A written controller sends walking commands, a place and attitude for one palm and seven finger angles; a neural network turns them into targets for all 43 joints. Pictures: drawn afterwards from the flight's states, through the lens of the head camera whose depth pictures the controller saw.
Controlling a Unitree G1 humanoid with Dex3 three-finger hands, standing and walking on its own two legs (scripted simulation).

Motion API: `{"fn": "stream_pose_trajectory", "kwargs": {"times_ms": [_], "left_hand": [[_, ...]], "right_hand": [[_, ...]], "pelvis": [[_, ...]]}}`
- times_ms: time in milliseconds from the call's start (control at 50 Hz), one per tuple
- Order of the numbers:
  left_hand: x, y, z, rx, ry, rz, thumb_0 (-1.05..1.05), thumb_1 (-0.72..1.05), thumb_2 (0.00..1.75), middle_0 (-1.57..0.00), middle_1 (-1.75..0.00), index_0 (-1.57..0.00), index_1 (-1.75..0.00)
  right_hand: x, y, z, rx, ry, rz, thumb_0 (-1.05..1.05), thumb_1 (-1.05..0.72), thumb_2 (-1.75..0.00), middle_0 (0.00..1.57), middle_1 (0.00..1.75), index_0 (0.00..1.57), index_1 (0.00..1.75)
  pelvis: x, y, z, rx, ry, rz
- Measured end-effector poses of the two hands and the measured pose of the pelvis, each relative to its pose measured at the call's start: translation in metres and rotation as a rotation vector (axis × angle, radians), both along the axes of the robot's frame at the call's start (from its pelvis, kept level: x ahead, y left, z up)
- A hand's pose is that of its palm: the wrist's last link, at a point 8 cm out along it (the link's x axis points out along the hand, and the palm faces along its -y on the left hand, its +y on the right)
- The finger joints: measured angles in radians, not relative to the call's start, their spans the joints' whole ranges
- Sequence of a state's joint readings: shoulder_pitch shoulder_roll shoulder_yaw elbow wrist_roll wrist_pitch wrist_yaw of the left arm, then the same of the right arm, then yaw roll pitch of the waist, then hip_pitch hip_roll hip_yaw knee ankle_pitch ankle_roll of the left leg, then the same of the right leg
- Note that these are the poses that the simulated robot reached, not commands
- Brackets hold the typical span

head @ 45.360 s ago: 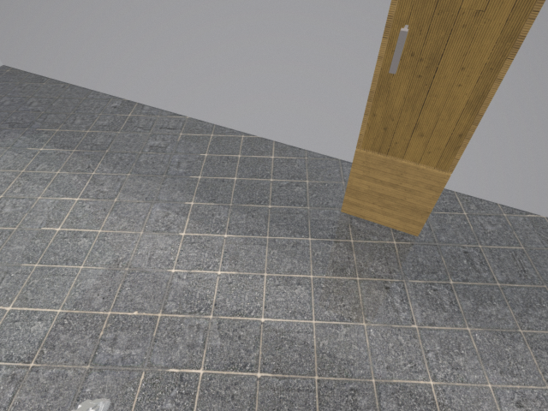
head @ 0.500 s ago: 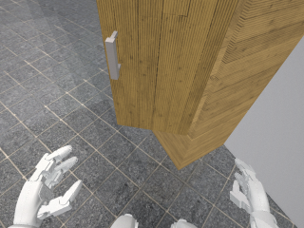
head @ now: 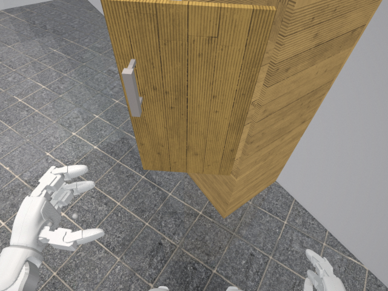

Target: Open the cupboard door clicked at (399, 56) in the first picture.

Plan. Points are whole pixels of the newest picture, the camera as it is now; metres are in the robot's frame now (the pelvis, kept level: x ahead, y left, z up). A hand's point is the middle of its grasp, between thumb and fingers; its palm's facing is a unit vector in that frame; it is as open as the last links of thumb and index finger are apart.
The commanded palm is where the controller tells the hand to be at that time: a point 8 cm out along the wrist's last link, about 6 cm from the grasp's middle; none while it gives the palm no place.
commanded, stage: raise the hand with hooked fingers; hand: left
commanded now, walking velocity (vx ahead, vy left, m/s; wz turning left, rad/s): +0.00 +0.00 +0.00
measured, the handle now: (134, 88) +0.54 +0.18 +0.11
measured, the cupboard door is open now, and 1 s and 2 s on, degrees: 51 51 51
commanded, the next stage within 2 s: move the hooked fingers beside the handle in 1.08 s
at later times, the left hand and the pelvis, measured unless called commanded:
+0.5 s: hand (48, 172) +0.29 +0.27 +0.12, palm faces +0.03 -1.00 -0.05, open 13.9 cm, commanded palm +0.26 +0.32 +0.13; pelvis +0.01 +0.00 +0.02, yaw +0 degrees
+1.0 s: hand (54, 162) +0.30 +0.26 +0.14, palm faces +0.03 -1.00 -0.04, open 14.0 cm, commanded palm +0.27 +0.31 +0.13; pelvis +0.01 -0.01 +0.03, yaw +0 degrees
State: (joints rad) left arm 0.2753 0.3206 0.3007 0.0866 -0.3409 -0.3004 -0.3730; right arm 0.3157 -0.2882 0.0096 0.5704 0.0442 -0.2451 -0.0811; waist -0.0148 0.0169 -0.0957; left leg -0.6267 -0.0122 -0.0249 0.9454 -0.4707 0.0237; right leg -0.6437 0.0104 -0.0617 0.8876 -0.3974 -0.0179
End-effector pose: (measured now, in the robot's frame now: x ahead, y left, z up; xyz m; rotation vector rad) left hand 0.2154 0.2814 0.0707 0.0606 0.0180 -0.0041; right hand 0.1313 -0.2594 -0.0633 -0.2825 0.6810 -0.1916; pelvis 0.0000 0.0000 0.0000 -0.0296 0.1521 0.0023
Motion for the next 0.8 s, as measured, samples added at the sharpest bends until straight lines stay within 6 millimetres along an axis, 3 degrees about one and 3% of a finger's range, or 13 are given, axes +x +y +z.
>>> {"fn": "stream_pose_trajectory", "kwargs": {"times_ms": [220, 380, 620, 800], "left_hand": [[0.020, 0.020, 0.026, -0.001, -0.023, 0.024, 0.00, -0.35, 0.37, -0.29, -1.10, -0.29, -1.10], [0.036, 0.035, 0.044, -0.007, -0.024, 0.033, -0.01, -0.46, 0.32, -0.30, -1.18, -0.30, -1.18], [0.063, 0.049, 0.067, -0.015, -0.031, 0.036, -0.01, -0.50, 0.31, -0.30, -1.20, -0.30, -1.20], [0.069, 0.039, 0.067, -0.029, -0.027, 0.013, -0.01, -0.50, 0.30, -0.30, -1.20, -0.30, -1.20]], "right_hand": [[0.036, 0.024, 0.022, 0.031, -0.100, 0.064, 0.01, -0.90, -0.90, 0.20, 0.30, 0.20, 0.30], [0.042, 0.038, 0.022, 0.063, -0.087, 0.093, 0.01, -0.90, -0.90, 0.20, 0.30, 0.20, 0.30], [0.026, 0.019, 0.020, 0.035, -0.020, 0.045, 0.01, -0.90, -0.90, 0.21, 0.30, 0.20, 0.30], [0.017, 0.004, 0.023, 0.024, -0.007, 0.011, 0.01, -0.90, -0.90, 0.20, 0.30, 0.20, 0.30]], "pelvis": [[0.005, 0.004, 0.011, -0.003, -0.043, 0.007], [0.008, 0.003, 0.018, -0.001, -0.062, 0.009], [0.010, -0.001, 0.026, 0.006, -0.075, 0.005], [0.012, -0.004, 0.028, 0.013, -0.072, -0.008]]}}
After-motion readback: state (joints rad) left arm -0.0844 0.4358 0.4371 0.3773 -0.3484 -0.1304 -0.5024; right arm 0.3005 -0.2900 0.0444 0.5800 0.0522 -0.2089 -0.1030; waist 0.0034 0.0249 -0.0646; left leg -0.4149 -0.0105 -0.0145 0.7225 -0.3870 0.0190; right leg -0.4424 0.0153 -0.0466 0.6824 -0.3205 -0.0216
